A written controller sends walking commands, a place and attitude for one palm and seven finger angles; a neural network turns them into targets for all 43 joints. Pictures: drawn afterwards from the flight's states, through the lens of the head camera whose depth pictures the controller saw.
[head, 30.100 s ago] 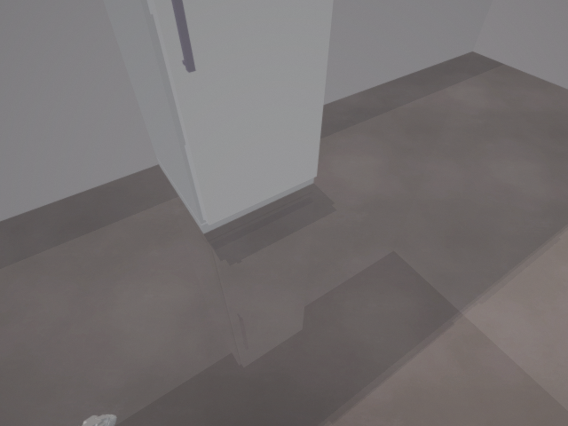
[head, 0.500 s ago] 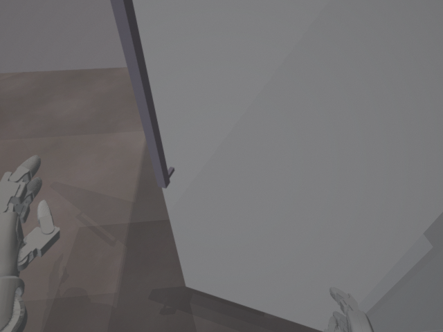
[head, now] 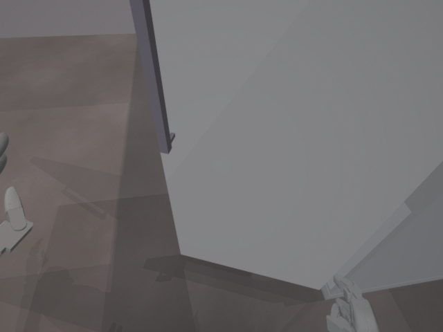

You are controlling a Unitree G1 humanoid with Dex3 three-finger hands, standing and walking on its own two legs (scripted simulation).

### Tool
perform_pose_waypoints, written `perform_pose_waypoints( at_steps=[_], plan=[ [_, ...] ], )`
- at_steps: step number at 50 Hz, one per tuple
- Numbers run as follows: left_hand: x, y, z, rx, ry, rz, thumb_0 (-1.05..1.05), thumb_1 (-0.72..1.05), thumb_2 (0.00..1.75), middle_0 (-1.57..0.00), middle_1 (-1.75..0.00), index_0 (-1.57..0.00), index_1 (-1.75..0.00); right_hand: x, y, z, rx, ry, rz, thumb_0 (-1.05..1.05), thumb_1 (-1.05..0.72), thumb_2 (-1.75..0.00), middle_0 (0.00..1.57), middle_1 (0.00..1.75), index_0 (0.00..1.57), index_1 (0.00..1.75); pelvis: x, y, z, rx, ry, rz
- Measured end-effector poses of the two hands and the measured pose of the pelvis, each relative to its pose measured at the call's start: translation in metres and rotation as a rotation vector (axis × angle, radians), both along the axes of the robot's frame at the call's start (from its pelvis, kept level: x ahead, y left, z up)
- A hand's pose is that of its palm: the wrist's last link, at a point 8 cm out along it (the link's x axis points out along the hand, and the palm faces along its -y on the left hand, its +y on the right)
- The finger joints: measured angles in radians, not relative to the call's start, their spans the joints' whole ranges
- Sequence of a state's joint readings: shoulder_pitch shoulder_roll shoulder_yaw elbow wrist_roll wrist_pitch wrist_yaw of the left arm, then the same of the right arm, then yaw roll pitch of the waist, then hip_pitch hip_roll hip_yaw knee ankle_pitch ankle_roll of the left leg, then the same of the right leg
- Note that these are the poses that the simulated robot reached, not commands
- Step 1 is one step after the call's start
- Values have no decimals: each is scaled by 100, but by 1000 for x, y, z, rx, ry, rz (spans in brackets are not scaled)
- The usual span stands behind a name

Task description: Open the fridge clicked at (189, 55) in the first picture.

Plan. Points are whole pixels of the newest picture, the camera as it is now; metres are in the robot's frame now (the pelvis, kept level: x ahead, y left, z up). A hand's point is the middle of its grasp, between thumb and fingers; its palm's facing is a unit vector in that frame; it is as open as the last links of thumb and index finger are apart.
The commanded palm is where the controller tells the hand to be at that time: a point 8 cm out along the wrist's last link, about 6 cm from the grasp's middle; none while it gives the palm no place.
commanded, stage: step back with the hand held close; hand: left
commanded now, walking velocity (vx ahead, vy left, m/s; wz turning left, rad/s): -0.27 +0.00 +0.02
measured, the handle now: (152, 43) +0.50 +0.17 +0.27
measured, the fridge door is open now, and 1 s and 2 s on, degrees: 67 67 67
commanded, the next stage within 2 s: stop stepping back and stand still in 0.98 s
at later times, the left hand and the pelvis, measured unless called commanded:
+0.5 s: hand out of the picture +0.13 +0.27 +0.17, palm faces +0.45 -0.78 -0.43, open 7.4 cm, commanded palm +0.07 +0.31 +0.19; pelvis -0.06 +0.00 -0.01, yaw +2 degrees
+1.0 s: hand out of the picture +0.05 +0.24 +0.19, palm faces +0.31 -0.84 -0.44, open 7.4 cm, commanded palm +0.00 +0.29 +0.19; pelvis -0.17 +0.01 +0.01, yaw -5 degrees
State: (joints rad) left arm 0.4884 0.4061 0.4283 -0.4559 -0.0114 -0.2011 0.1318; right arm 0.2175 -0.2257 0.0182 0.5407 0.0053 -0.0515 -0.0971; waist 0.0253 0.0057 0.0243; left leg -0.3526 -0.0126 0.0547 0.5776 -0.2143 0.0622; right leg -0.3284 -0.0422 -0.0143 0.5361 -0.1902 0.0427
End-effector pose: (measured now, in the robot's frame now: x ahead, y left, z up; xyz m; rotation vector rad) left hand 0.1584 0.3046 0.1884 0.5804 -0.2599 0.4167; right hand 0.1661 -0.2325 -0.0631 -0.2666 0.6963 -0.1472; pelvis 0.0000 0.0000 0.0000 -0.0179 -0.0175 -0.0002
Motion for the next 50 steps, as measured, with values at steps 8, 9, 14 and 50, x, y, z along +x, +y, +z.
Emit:
perform_pose_waypoints(
  at_steps=[8, 9, 14, 50],
  plan=[
    [-24, -6, -6, -35, -65, -12, 1, 89, 90, -21, -30, -22, -30, -30, 4, -9, -11, 22, 31, 1, -91, -90, 21, 30, 21, 30, -23, 0, -5, -12, 3, 8],
    [-25, -6, -5, -32, -74, -22, 1, 89, 90, -21, -30, -22, -30, -34, 4, -9, -16, 23, 29, 1, -91, -90, 21, 30, 21, 30, -25, 1, -5, -14, 3, 9],
    [-36, -3, 5, 46, -105, -39, 1, 88, 90, -21, -30, -22, -30, -50, 3, -9, -19, 12, 21, 1, -91, -90, 21, 30, 21, 30, -35, 0, -7, -29, -3, 52],
    [-143, -20, 13, -9, -76, -221, 1, 88, 90, -21, -30, -22, -30, -199, 4, 5, -20, 45, -67, 1, -90, -90, 21, 30, 21, 30, -171, 7, 7, 3, 68, -96]
  ],
)
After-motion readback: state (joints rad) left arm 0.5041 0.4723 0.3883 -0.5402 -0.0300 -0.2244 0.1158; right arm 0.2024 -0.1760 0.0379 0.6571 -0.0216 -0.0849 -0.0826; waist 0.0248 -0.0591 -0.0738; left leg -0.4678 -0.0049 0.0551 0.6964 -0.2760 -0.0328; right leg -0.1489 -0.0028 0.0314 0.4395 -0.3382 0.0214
